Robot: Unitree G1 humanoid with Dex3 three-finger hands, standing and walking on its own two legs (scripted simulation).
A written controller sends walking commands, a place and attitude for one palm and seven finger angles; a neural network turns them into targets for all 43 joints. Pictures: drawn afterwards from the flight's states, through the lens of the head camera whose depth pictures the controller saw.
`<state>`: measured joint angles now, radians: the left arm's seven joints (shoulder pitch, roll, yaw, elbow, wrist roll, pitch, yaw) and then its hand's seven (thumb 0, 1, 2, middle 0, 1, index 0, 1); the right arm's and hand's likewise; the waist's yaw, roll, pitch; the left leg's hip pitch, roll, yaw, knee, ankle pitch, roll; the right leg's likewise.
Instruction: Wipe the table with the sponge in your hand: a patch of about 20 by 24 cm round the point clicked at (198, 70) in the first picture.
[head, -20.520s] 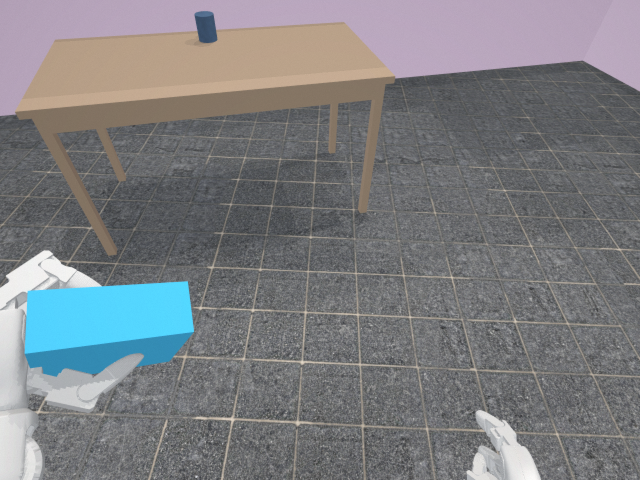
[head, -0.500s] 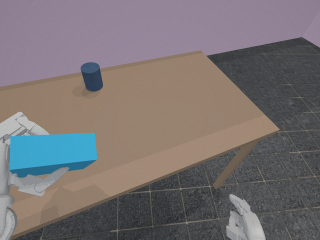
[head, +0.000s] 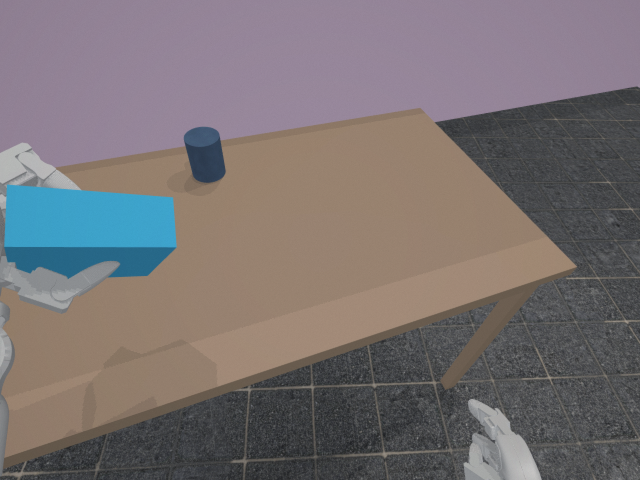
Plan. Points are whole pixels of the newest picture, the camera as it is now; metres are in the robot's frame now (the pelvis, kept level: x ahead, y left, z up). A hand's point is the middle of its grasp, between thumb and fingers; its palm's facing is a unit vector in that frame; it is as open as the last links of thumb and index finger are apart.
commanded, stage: turn the palm down, sponge in hand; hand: left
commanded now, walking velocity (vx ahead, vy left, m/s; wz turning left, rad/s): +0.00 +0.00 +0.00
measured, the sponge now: (115, 239) +0.28 +0.24 +0.18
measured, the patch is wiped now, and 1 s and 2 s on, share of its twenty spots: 0.00 0.00 0.00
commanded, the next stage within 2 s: none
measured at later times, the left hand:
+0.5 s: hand (130, 306) +0.24 +0.23 +0.13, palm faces +0.27 -0.60 -0.75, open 9.2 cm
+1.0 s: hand (132, 320) +0.23 +0.23 +0.11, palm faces +0.23 -0.36 -0.90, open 9.2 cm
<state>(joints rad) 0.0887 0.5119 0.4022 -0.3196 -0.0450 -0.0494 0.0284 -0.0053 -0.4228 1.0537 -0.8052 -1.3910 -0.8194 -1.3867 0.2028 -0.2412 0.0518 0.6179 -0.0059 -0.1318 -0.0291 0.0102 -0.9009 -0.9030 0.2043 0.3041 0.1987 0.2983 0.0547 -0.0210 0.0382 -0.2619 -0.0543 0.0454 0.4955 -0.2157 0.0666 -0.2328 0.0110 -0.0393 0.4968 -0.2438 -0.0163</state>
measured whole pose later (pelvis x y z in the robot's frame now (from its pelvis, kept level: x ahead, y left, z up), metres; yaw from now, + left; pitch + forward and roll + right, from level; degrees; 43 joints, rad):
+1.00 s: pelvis +0.01 -0.05 -0.02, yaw -1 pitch +1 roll +1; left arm 0.35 0.56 0.20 -0.32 0.46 0.15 0.12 0.00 -0.42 1.06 -0.80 -1.39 -0.82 -1.39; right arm 0.16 -0.27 0.01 0.59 0.03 -0.01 -0.12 0.01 -0.90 -0.90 0.20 0.30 0.20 0.30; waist 0.07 0.07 -0.04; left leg -0.36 0.01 0.03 0.66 -0.31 0.00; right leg -0.33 0.07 -0.06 0.66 -0.34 -0.09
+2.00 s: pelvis +0.01 -0.02 +0.01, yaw +0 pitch -4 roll +0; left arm 0.14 0.48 -0.06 -0.16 0.90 0.39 0.01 0.00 -0.42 1.06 -0.80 -1.40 -0.82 -1.39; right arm 0.00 -0.26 0.05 0.68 0.02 0.06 -0.05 0.01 -0.90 -0.90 0.20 0.30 0.20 0.30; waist 0.13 0.11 0.01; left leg -0.15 -0.04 0.04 0.40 -0.19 0.05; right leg -0.12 0.03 -0.04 0.40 -0.22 -0.05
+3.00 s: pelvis +0.01 -0.03 +0.01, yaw -1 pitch -2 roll +0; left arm 0.00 0.45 -0.07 0.14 0.91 0.35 0.09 0.00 -0.42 1.06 -0.80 -1.40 -0.82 -1.39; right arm 0.04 -0.26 0.02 0.71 0.05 0.04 -0.07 0.01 -0.90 -0.90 0.20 0.30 0.20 0.30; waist 0.10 0.09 -0.01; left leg -0.20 -0.02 0.04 0.43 -0.20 0.04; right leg -0.17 0.05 -0.03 0.42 -0.22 -0.06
